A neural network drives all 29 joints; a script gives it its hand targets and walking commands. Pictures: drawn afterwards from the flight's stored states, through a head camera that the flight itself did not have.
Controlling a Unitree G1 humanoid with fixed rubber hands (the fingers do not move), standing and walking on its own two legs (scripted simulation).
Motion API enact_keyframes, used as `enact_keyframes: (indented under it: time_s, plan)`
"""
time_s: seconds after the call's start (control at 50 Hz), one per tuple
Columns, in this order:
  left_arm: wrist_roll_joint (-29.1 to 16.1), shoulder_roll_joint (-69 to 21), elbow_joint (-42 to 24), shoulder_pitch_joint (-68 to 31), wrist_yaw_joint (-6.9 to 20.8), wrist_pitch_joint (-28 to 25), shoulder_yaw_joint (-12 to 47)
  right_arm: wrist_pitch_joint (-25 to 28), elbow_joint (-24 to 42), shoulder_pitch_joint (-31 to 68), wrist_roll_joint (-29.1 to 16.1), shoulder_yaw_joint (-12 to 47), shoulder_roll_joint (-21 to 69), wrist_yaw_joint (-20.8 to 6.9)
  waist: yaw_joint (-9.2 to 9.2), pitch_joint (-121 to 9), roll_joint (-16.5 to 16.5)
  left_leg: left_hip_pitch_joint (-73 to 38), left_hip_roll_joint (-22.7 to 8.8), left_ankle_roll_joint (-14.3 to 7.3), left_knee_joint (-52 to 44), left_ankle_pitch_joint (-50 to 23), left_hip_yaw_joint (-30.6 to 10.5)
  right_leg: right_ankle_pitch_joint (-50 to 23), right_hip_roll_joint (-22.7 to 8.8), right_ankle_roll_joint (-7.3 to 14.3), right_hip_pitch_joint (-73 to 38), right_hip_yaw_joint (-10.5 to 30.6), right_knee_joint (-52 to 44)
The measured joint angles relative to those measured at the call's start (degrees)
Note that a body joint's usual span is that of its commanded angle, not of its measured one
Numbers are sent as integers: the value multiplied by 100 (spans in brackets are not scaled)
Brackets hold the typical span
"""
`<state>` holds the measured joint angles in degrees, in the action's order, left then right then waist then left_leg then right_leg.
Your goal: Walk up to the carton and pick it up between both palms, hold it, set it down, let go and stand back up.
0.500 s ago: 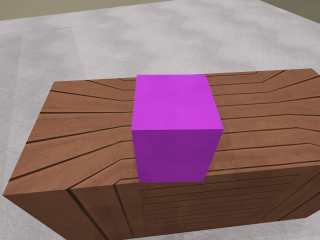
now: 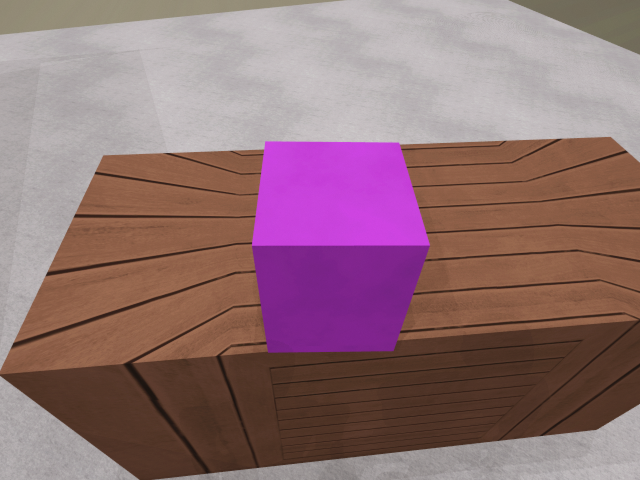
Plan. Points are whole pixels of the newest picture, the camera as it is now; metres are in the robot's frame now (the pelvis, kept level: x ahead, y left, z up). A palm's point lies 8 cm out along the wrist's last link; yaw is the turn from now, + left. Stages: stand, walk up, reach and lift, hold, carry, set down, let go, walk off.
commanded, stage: walk up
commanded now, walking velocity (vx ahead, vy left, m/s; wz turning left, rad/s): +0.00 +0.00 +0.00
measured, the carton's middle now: (331, 250) +0.45 -0.02 +0.03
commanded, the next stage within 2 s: stand in 0.10 s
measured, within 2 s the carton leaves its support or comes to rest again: neither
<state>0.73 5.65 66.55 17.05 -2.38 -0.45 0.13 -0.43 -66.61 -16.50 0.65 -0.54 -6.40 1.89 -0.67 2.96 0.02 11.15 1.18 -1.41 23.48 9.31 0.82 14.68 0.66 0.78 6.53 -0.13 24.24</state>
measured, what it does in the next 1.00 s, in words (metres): stands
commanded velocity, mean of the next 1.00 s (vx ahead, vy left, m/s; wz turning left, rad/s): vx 0.00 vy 0.00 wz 0.00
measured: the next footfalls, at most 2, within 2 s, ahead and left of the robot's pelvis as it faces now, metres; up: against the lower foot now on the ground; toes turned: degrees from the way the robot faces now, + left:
none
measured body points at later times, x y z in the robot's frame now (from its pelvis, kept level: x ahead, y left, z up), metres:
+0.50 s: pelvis -0.02 -0.02 -0.02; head +0.01 +0.00 +0.42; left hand +0.05 +0.23 -0.19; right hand +0.06 -0.25 -0.17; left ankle +0.04 +0.11 -0.74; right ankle -0.01 -0.11 -0.74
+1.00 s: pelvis -0.01 -0.04 +0.00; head +0.06 -0.03 +0.44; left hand +0.15 +0.19 -0.13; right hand +0.16 -0.23 -0.12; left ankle +0.04 +0.11 -0.74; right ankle -0.01 -0.11 -0.74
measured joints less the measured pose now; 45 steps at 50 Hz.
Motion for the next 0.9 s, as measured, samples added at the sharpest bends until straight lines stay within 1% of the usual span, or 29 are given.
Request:
enact_keyframes:
  time_s: [0.2,0.38,0.4,0.44,0.46,0.5,0.52,0.56,0.6,0.62,0.64,0.66,0.68,0.7,0.72,0.74,0.76,0.78,0.8,0.82,0.86,0.9]
  plan:
    - [-3,-25,-12,120,-9,-13,-2,8,14,30,4,12,65,11,6,-37,-45,102,-38,35,80,11,-24,7,39,34,92,-22,63]
    - [-3,-40,-54,152,-8,-23,-11,18,-2,14,4,13,84,17,17,-32,-16,149,-73,72,109,18,-42,11,76,72,135,-37,85]
    - [-70,-16,-89,146,6,57,36,-18,-8,39,52,-58,100,-11,11,-99,7,243,-77,69,153,46,-20,35,69,66,244,-33,153]
    - [-397,299,-244,-162,38,612,326,-422,83,439,391,-603,134,-140,-86,-370,215,884,-60,61,597,291,153,319,-28,52,1031,2,888]
    - [-510,554,-392,-426,4,910,415,-635,300,695,497,-751,130,-224,-115,-348,347,1090,-43,82,798,324,220,458,-76,83,1314,17,1266]
    - [-678,969,-861,-1114,-146,1512,448,-976,929,1117,541,-776,44,-343,-56,-320,546,1477,-8,118,1158,252,257,721,-146,91,1762,8,1830]
    - [-781,1112,-1142,-1485,-195,1848,424,-1110,1123,1363,497,-769,-14,-374,-31,-412,614,1758,7,122,1367,311,251,772,-169,91,2048,-6,2067]
    - [-945,1247,-1569,-2263,-150,2600,335,-1440,1116,1985,238,-734,-105,-372,-47,-800,684,2455,18,128,1743,422,213,861,-191,119,2725,-52,2445]
    - [-859,1133,-1712,-3033,-4,3252,177,-1872,934,2633,-161,-561,-123,-301,-83,-1202,619,3145,-33,153,2073,470,145,871,-150,149,3346,-126,2668]
    - [-779,1011,-1774,-3315,94,3477,95,-2086,943,2888,-393,-423,-82,-242,-104,-1319,550,3383,-75,164,2201,495,107,856,-109,161,3540,-165,2711]
    - [-674,863,-1920,-3466,219,3639,16,-2262,1085,3049,-628,-266,2,-164,-127,-1345,475,3492,-125,159,2273,516,77,826,-58,156,3608,-193,2692]
    - [-496,693,-2212,-3466,366,3771,-78,-2367,1352,3101,-861,-112,125,-62,-148,-1267,425,3440,-176,157,2276,531,71,713,-6,175,3529,-197,2594]
    - [-221,502,-2650,-3328,518,3898,-186,-2379,1662,3067,-1074,12,277,55,-161,-1084,411,3222,-225,154,2204,530,102,576,44,191,3312,-162,2456]
    - [103,301,-3174,-3076,650,4037,-278,-2290,1900,2999,-1222,68,448,170,-180,-826,395,2872,-287,171,2069,523,145,565,109,193,2972,-109,2283]
    - [418,97,-3696,-2748,743,4177,-343,-2107,1986,2920,-1259,45,623,270,-225,-553,365,2457,-344,188,1878,514,184,546,171,194,2558,-60,2040]
    - [684,-108,-4134,-2387,791,4291,-383,-1865,1978,2797,-1190,-6,761,359,-289,-339,325,2051,-376,163,1631,455,209,488,213,203,2149,-28,1755]
    - [881,-297,-4480,-2026,783,4359,-400,-1593,1973,2613,-1043,-51,843,439,-345,-190,291,1689,-384,164,1360,386,227,401,228,215,1785,-5,1460]
    - [986,-448,-4740,-1690,721,4365,-397,-1304,2015,2375,-849,-81,869,491,-363,-85,269,1370,-373,186,1079,304,248,305,222,204,1477,19,1186]
    - [1002,-542,-4899,-1404,617,4293,-371,-1014,2087,2118,-629,-105,847,494,-336,-2,254,1091,-357,208,810,215,274,228,211,202,1224,46,955]
    - [940,-567,-4934,-1191,491,4145,-326,-748,2165,1871,-403,-124,787,443,-267,71,239,854,-343,216,570,133,303,165,202,202,1020,75,767]
    - [709,-446,-4642,-1018,253,3740,-229,-396,2294,1486,-26,-162,610,254,-71,197,205,530,-337,236,234,15,349,82,203,199,752,121,519]
    - [451,-219,-4166,-1079,110,3430,-220,-338,2447,1254,169,-202,449,119,101,292,186,414,-346,257,88,-45,351,55,215,204,661,121,425]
